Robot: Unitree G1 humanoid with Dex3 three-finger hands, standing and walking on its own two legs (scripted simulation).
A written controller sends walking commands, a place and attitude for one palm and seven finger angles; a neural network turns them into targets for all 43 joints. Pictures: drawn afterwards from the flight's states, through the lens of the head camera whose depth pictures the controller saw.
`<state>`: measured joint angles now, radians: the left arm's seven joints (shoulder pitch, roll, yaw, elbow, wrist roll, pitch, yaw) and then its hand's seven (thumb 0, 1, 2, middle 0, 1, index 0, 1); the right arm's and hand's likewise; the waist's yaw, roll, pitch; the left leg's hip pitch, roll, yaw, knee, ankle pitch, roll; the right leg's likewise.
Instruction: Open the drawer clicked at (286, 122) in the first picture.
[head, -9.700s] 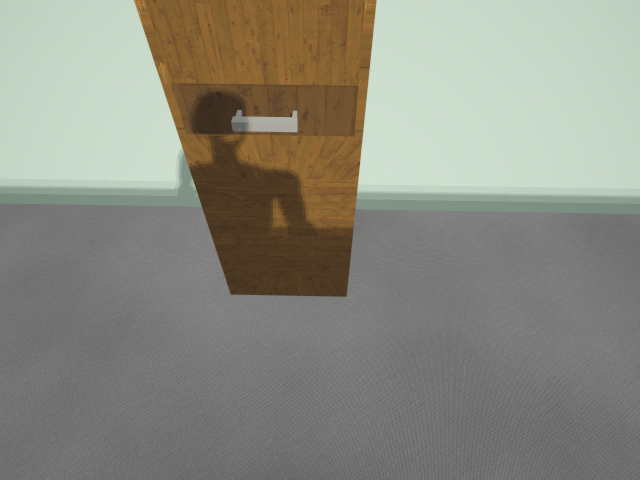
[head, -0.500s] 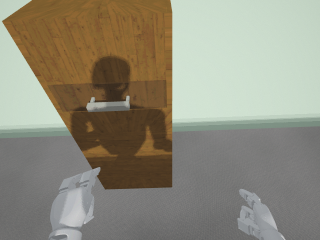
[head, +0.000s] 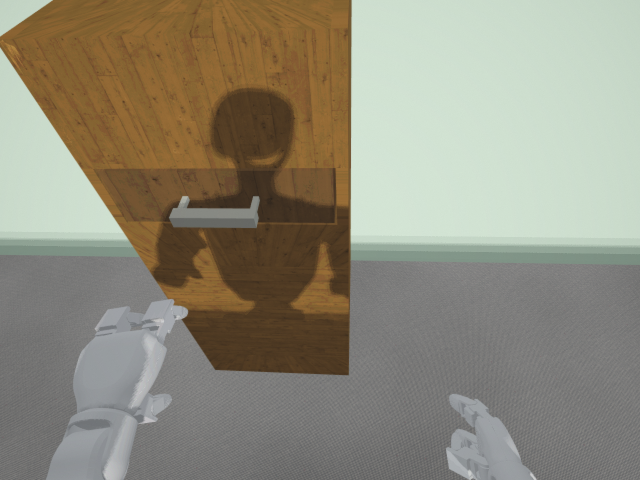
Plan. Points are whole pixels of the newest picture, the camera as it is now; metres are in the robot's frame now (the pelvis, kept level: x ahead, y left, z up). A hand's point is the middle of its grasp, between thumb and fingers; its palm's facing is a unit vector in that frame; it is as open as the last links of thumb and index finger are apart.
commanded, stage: raise the hand with hooked fingers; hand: left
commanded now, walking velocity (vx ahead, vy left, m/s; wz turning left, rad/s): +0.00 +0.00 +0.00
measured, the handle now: (217, 209) +0.51 +0.24 +0.02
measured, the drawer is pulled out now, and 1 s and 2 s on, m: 0.00 0.00 0.00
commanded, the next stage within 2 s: move the hooked fingers above the handle in 1.04 s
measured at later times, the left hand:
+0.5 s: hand (113, 290) +0.28 +0.27 +0.12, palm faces +0.13 -0.08 -0.99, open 13.6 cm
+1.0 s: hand (69, 285) +0.27 +0.31 +0.14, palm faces +0.11 -0.06 -0.99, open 13.8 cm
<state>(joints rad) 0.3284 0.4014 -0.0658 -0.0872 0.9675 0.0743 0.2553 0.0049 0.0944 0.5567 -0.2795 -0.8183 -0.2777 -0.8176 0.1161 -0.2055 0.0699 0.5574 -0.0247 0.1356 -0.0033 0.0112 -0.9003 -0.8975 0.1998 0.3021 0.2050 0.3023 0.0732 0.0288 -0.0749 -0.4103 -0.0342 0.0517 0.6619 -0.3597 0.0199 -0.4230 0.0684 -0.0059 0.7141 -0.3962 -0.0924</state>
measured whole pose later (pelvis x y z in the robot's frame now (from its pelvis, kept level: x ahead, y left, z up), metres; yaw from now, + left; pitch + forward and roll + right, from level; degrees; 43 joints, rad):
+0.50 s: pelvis -0.01 +0.03 +0.01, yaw +1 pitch +1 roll +0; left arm -0.01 0.48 -0.09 -0.05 0.93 0.11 0.11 0.00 -0.44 0.33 -0.32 -1.17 -0.32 -1.16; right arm 0.07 -0.24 0.02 0.60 0.01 0.15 -0.04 0.01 -0.90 -0.90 0.19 0.30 0.20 0.30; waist 0.07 0.07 -0.04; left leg -0.26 -0.07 0.03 0.53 -0.29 0.06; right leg -0.25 0.04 -0.01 0.55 -0.32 -0.05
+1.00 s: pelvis -0.03 +0.06 +0.02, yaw +2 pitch +0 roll -1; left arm -0.11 0.54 -0.05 -0.05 0.90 -0.02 0.02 0.00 -0.49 0.30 -0.33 -1.20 -0.33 -1.20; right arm 0.16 -0.26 0.01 0.63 0.02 0.14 -0.01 0.01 -0.90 -0.90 0.20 0.30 0.20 0.30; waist 0.09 0.07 0.02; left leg -0.25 -0.10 0.01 0.46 -0.22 0.10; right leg -0.23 0.01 -0.02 0.47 -0.25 -0.01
